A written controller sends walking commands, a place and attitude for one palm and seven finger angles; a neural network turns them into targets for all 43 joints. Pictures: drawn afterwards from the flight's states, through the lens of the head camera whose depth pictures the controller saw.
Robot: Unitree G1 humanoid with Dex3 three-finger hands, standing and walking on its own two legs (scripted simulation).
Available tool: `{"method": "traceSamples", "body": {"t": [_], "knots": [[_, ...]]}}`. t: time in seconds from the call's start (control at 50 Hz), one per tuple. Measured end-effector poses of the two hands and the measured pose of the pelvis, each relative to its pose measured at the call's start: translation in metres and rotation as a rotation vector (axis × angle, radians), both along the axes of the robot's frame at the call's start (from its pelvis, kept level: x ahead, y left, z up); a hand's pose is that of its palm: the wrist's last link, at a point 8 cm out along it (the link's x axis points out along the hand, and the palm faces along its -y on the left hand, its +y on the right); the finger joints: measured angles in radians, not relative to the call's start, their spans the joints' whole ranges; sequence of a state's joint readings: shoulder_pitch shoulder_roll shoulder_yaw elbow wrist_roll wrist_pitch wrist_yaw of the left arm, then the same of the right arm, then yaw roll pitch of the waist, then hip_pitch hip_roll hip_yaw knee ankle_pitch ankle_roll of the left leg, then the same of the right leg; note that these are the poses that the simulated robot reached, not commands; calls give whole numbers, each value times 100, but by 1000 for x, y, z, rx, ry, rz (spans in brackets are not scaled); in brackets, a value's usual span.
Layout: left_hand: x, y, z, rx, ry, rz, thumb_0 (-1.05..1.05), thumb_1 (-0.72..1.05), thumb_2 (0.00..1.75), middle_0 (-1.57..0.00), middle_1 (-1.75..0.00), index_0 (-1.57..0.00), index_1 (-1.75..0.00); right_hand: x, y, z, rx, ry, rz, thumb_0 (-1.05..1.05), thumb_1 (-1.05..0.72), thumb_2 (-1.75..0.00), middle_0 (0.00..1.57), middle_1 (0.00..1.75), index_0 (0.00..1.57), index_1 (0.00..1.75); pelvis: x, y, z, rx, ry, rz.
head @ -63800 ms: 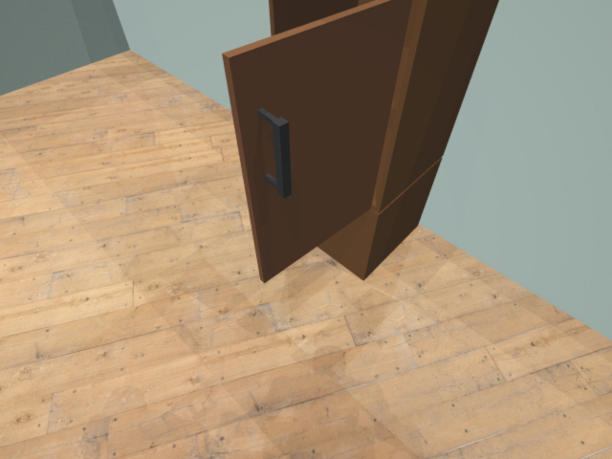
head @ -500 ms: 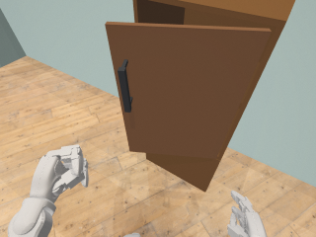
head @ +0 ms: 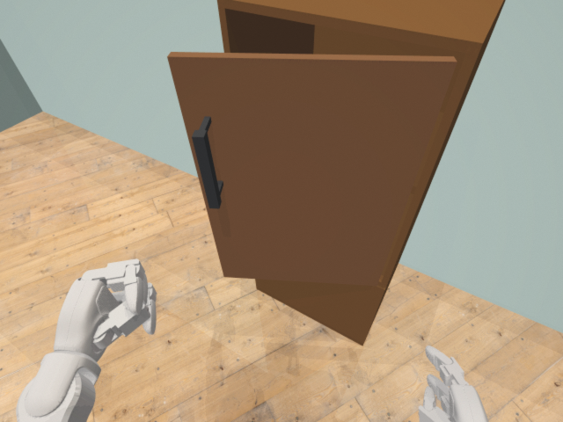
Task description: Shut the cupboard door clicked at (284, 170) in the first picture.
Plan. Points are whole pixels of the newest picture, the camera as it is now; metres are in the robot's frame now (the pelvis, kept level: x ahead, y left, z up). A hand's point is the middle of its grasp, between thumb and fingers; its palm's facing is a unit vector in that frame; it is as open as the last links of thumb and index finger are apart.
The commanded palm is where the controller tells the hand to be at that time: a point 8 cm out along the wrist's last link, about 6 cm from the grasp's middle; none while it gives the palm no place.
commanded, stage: bring the fist close to the handle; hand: left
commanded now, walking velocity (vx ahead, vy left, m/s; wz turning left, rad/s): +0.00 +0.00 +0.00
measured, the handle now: (210, 164) +0.50 +0.17 +0.10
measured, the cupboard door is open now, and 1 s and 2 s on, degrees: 26 26 24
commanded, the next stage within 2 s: push the door shut along its arc in 1.46 s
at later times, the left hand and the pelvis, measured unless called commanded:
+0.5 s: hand (172, 254) +0.30 +0.18 +0.10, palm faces -0.01 -1.00 -0.01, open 3.1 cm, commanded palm +0.29 +0.23 +0.11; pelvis +0.00 +0.01 +0.00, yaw -1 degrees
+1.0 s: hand (208, 209) +0.39 +0.15 +0.11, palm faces -0.01 -1.00 +0.00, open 3.1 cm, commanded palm +0.37 +0.20 +0.11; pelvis +0.00 +0.01 +0.00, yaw -2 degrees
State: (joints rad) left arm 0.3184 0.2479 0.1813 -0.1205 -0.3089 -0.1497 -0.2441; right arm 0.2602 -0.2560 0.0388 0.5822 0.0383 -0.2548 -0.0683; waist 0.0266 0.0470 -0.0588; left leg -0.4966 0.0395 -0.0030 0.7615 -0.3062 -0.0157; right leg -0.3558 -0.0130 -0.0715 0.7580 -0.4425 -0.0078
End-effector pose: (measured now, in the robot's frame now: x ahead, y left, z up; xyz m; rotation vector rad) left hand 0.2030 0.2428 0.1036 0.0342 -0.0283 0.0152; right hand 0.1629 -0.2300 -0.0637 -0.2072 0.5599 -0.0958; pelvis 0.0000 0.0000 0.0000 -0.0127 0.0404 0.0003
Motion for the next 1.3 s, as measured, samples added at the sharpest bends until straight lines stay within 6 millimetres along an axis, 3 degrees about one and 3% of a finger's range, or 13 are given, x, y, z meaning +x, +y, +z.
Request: {"method": "traceSamples", "body": {"t": [0.18,0.44,0.86,1.14,1.3], "knots": [[7,-1,-1,-4,-6,0,1,90,90,-130,-150,-130,-150,2,4,-2,5,5,8,2,-90,-90,20,30,20,30,-1,0,-1,-1,0,4],[70,-9,-1,-21,-1,-31,1,90,90,-130,-150,-130,-150,-12,3,-10,0,77,-30,2,-90,-90,20,30,20,30,-1,5,2,4,15,-10],[143,-29,1,-27,8,-26,1,90,90,-130,-150,-130,-150,-34,-3,-22,-8,210,-87,2,-90,-90,20,30,20,30,2,10,3,4,41,-23],[190,-47,2,-29,26,-12,1,90,90,-130,-150,-130,-150,-67,-13,-36,0,336,-143,2,-90,-90,20,30,20,30,2,7,2,6,71,-33],[191,-51,1,-31,9,-14,1,90,90,-129,-150,-130,-150,-88,-22,-41,16,397,-185,2,-90,-90,20,30,20,30,6,5,2,12,81,-48]]}}
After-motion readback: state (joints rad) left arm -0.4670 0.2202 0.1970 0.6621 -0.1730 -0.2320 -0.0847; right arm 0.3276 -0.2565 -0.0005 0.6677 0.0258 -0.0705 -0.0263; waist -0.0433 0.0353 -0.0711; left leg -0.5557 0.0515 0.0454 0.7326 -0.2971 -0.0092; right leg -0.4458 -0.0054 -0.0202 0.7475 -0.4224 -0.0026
